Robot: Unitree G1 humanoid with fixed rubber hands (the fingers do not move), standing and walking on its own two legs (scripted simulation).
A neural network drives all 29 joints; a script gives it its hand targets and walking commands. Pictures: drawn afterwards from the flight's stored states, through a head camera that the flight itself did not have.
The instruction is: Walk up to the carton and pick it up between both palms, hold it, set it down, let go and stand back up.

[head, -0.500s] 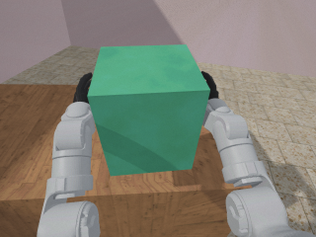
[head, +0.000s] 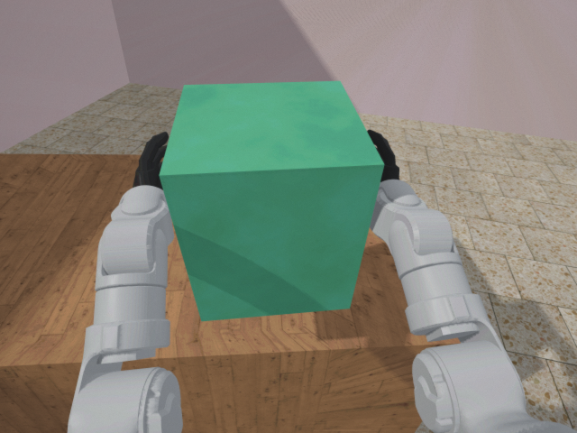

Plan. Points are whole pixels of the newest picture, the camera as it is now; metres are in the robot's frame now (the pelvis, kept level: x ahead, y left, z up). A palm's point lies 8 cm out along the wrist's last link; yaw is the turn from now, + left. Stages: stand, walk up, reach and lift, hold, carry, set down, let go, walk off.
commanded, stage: hold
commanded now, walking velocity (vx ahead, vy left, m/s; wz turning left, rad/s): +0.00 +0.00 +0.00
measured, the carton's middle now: (270, 201) +0.39 +0.02 +0.19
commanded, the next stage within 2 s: set down in 0.80 s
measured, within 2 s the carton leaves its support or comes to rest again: neither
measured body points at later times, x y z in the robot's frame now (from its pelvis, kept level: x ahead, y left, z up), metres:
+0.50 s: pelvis +0.00 +0.00 +0.00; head -0.05 +0.01 +0.45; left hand +0.39 +0.17 +0.22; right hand +0.40 -0.13 +0.22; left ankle +0.04 +0.12 -0.74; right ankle +0.03 -0.13 -0.74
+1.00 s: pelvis +0.00 +0.00 +0.00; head -0.05 +0.01 +0.45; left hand +0.40 +0.17 +0.22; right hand +0.40 -0.14 +0.21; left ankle +0.04 +0.12 -0.74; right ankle +0.03 -0.13 -0.74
